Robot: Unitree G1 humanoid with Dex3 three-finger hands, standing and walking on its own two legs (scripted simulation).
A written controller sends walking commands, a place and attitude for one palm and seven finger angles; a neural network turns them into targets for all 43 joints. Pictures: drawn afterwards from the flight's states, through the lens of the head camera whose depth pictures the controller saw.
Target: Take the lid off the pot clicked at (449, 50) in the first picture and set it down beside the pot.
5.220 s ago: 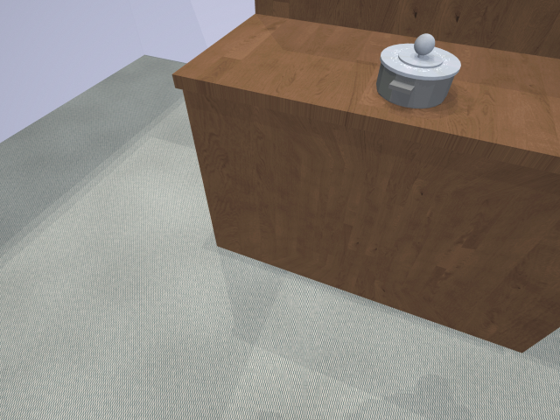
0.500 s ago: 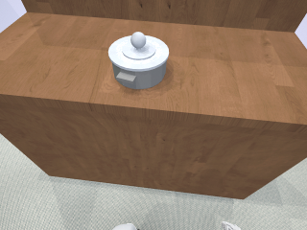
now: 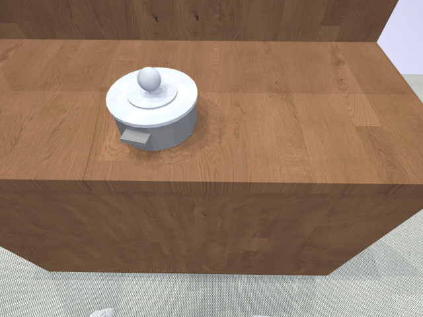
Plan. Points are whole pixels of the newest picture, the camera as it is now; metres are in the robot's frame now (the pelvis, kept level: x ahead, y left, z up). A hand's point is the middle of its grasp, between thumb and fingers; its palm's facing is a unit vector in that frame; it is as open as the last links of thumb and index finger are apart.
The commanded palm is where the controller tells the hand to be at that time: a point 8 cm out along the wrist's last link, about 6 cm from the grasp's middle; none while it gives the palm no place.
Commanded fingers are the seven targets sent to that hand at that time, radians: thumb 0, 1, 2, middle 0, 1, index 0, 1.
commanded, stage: come to a stop and stand still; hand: left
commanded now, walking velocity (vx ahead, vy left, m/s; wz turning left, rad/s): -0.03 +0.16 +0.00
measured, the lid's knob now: (149, 79) +0.51 +0.15 +0.17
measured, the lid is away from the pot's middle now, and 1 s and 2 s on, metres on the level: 0.00 0.00 0.00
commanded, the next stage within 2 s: look again from close up in 1.36 s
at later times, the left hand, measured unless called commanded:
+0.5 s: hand out of the picture -0.04 +0.20 -0.16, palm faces +0.08 -0.96 -0.26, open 7.4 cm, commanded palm none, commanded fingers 0.00 0.90 0.90 -0.20 -0.30 -0.20 -0.30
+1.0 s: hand out of the picture +0.04 +0.15 -0.16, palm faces +0.05 -0.97 -0.22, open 7.2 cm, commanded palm none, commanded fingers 0.00 0.90 0.90 -0.20 -0.30 -0.20 -0.30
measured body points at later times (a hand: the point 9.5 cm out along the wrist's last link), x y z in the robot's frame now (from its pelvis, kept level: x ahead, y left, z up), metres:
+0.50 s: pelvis -0.05 +0.00 +0.00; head -0.04 -0.01 +0.45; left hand -0.04 +0.25 -0.14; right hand +0.02 -0.25 -0.14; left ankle -0.08 +0.14 -0.72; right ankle +0.00 -0.13 -0.74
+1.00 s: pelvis -0.03 -0.02 +0.00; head +0.00 -0.04 +0.45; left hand +0.04 +0.20 -0.14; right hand -0.08 -0.23 -0.17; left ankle -0.07 +0.12 -0.72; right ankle -0.02 -0.12 -0.74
